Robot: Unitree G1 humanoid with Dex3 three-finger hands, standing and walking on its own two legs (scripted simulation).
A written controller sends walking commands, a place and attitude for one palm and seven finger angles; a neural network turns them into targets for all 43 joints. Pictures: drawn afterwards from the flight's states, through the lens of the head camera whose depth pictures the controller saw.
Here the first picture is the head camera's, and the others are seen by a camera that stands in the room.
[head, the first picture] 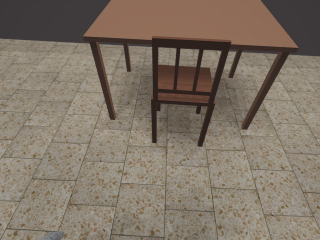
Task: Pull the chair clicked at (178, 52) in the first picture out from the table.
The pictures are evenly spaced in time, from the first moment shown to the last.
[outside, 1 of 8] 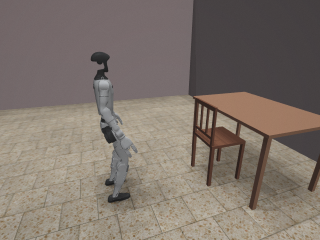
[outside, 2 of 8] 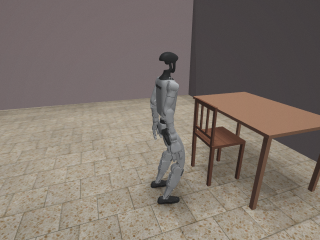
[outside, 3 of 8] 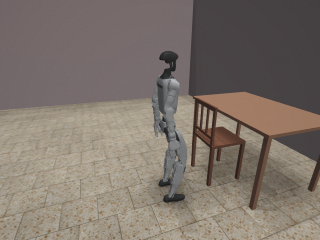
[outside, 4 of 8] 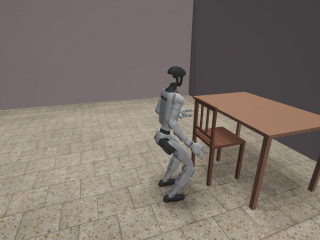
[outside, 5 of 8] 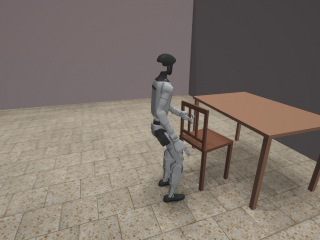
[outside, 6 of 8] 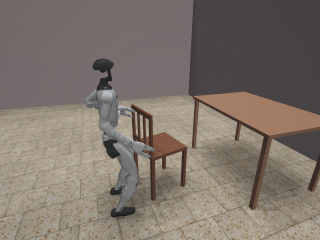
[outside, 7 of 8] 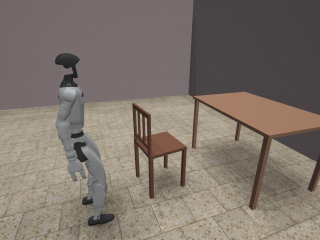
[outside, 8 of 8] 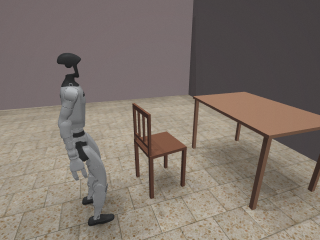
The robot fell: no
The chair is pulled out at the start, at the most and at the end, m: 0.00 0.64 0.63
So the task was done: yes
